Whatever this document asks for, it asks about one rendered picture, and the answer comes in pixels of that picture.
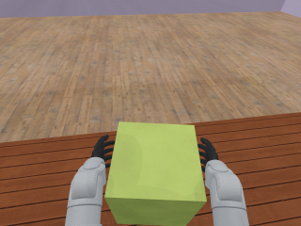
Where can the right robot hand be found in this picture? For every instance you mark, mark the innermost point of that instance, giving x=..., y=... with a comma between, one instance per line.
x=210, y=152

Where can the carton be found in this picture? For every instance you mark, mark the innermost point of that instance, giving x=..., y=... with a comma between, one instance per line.
x=155, y=176

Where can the robot left forearm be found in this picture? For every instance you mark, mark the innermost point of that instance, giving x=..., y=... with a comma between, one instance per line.
x=86, y=194

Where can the robot right forearm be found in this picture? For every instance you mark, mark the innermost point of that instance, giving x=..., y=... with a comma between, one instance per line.
x=227, y=195

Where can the left robot hand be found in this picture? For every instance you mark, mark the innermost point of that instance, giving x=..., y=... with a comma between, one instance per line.
x=99, y=150

